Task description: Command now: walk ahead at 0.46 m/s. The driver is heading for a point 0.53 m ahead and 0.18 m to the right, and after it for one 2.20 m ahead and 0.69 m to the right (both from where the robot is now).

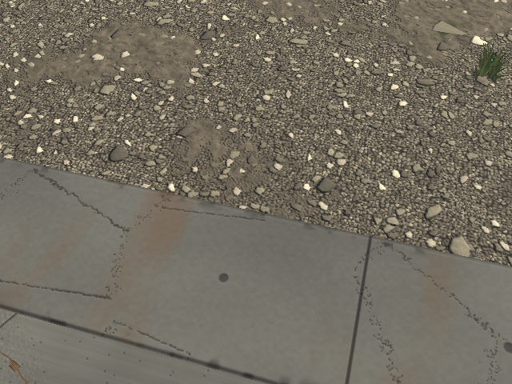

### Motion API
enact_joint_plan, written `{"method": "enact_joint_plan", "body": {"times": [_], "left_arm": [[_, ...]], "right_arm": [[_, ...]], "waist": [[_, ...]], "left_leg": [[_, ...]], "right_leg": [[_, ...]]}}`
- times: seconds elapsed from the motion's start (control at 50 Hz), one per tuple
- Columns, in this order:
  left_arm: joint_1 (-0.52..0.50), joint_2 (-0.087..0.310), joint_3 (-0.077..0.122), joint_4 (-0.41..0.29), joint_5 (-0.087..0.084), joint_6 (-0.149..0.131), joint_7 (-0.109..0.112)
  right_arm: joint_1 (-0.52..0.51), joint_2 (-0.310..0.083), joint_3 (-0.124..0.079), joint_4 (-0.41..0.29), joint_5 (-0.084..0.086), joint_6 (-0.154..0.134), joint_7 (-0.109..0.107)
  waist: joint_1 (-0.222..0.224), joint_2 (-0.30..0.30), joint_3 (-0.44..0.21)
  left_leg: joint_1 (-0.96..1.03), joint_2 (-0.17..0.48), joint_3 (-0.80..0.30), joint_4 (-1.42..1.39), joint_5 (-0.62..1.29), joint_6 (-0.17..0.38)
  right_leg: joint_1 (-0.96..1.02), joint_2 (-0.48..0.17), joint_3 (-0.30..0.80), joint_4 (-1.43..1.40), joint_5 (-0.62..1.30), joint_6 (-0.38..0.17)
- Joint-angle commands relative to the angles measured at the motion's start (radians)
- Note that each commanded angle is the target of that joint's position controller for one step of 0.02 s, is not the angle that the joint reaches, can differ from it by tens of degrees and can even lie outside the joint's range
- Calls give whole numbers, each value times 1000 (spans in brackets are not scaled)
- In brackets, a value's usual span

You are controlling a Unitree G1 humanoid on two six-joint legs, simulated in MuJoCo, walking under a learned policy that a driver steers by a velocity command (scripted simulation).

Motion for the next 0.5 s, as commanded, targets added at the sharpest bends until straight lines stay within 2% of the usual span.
{"method": "enact_joint_plan", "body": {"times": [0.02,0.04,0.1,0.14,0.2,0.24,0.3,0.34,0.36,0.38,0.4,0.42,0.44,0.46,0.48,0.5], "left_arm": [[115,116,29,-17,9,-3,7],[91,94,21,-19,23,-6,5],[94,103,21,11,25,-19,9],[93,122,25,26,23,-13,24],[102,133,24,42,18,7,39],[131,141,23,62,15,17,43],[138,141,22,87,10,34,44],[113,136,20,94,-1,45,48],[125,121,15,100,-8,49,49],[162,99,7,100,7,44,49],[261,57,-4,109,22,34,45],[244,45,-11,104,14,37,50],[162,84,-1,76,-1,50,53],[110,123,14,53,-14,70,58],[100,146,29,47,-17,92,64],[114,143,36,50,-17,115,69]], "right_arm": [[-82,-124,-27,-107,-7,-38,-8],[-59,-116,-32,-102,-16,-26,-11],[-1,-60,-25,-85,-22,8,-20],[-47,-40,-18,-101,-29,17,-24],[-131,-22,-9,-110,-29,20,-18],[-184,-29,-9,-116,-26,22,-13],[-232,-51,-15,-129,-28,21,-7],[-217,-61,-20,-125,-35,15,-4],[-186,-76,-28,-110,-43,10,-6],[-149,-134,-43,-100,-55,6,-15],[-142,-179,-51,-102,-60,13,-25],[-120,-128,-45,-98,-48,31,-31],[-104,-95,-36,-97,-39,41,-33],[-92,-125,-44,-96,-42,47,-36],[-114,-155,-52,-106,-42,49,-43],[-176,-151,-51,-118,-39,48,-49]], "waist": [[66,-58,-89],[27,-76,-80],[-18,-79,-83],[-20,-84,-78],[10,-92,-90],[38,-92,-95],[52,-98,-82],[27,-92,-81],[10,-70,-90],[18,-13,-132],[76,105,-201],[34,178,-252],[-4,190,-247],[-30,186,-233],[-23,141,-211],[6,107,-172]], "left_leg": [[-446,102,-28,146,121,12],[-367,122,-33,112,143,6],[-273,111,-7,7,164,-30],[-284,107,6,-117,246,-48],[-220,87,31,-333,413,-46],[-193,70,36,-422,478,-47],[-181,59,25,-507,440,-30],[-129,45,34,-599,437,-4],[-39,39,35,-694,552,16],[100,113,-33,-681,893,43],[311,240,-129,-599,1146,136],[359,324,-204,-597,1131,228],[347,360,-260,-645,1024,258],[324,388,-298,-697,898,273],[263,397,-287,-734,760,269],[165,375,-234,-772,632,247]], "right_leg": [[425,-296,424,-304,114,-178],[345,-269,347,-314,292,-169],[256,-239,196,-328,669,-183],[250,-223,131,-331,757,-176],[255,-178,56,-327,716,-137],[289,-184,59,-320,658,-132],[345,-217,98,-277,588,-133],[361,-216,116,-204,529,-111],[346,-179,127,-151,456,-78],[291,-121,117,-78,349,-33],[127,-45,87,8,53,16],[45,-3,61,126,-234,54],[-22,10,67,241,-426,72],[-95,7,79,423,-536,85],[-128,-14,94,558,-516,94],[-115,-40,111,595,-457,102]]}}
